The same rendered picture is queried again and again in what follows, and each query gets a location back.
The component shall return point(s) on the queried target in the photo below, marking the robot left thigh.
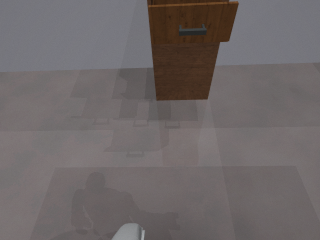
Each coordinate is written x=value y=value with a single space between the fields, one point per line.
x=130 y=231

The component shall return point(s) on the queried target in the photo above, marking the handle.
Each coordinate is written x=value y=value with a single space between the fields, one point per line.
x=192 y=31

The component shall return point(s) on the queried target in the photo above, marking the cabinet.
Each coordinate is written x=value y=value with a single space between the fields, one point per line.
x=183 y=71

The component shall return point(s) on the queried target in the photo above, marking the drawer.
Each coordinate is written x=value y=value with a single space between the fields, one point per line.
x=165 y=16

